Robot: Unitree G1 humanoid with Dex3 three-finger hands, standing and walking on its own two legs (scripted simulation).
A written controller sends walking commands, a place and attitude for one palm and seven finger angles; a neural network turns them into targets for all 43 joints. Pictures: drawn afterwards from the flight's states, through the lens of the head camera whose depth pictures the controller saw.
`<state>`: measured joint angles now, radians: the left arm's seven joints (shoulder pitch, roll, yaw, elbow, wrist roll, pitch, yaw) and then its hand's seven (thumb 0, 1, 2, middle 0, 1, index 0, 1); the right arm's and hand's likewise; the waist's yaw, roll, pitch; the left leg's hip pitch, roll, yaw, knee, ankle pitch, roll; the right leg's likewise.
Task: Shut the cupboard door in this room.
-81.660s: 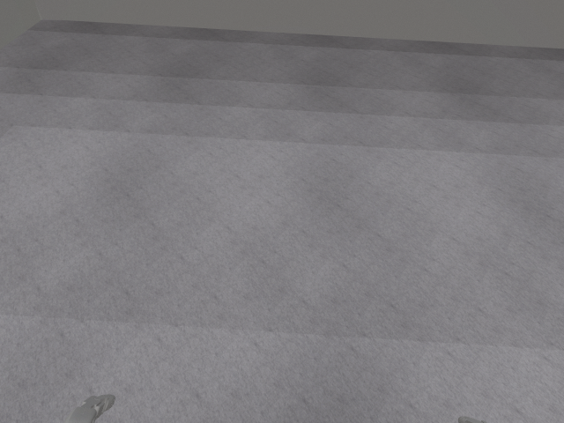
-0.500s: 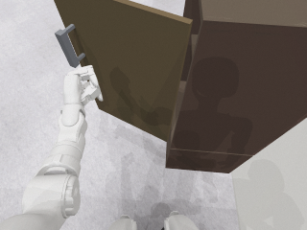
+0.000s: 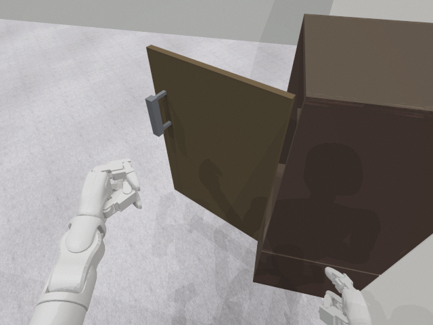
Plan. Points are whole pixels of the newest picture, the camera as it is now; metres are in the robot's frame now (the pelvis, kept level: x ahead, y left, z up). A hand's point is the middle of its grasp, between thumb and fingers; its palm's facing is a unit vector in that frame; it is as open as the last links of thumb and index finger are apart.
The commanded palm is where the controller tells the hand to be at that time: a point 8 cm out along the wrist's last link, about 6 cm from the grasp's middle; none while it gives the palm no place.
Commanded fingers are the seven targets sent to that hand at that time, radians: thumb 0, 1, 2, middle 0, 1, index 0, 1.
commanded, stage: draw the hand back to the body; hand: left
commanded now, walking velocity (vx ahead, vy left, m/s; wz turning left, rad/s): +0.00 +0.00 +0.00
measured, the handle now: (160, 113) +0.65 +0.20 +0.02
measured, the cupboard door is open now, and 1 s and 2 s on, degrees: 67 67 67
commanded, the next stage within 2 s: step back with the hand held close in 0.96 s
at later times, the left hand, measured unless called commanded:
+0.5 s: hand (35, 219) +0.22 +0.27 +0.16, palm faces +0.37 -0.84 -0.39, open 5.5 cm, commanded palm +0.17 +0.31 +0.18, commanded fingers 0.00 0.90 0.90 -0.28 -0.39 -0.28 -0.39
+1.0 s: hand (18, 232) +0.19 +0.26 +0.18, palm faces +0.44 -0.81 -0.40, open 7.4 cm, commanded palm +0.14 +0.30 +0.19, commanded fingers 0.00 0.90 0.90 -0.20 -0.30 -0.20 -0.30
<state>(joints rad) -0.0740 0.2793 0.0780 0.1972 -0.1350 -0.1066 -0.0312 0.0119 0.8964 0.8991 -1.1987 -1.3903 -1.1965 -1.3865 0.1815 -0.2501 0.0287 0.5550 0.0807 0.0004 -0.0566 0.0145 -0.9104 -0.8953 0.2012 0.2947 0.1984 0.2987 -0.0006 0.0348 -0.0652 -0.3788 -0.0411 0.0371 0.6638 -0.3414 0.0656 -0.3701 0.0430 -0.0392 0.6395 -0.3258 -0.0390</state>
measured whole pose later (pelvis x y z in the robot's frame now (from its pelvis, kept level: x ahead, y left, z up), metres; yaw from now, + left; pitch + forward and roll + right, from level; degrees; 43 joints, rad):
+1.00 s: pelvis +0.01 +0.00 +0.02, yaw +1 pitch -5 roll -1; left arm 0.47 0.37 0.32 -0.41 -0.08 -0.03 0.10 0.01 0.89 0.90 -0.22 -0.31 -0.21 -0.31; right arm 0.20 -0.23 0.03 0.63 0.04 -0.09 -0.06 0.02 -0.91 -0.90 0.20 0.30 0.20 0.30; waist 0.06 0.07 0.00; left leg -0.09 -0.05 0.02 0.42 -0.24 0.07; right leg -0.07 0.04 -0.04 0.38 -0.22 -0.03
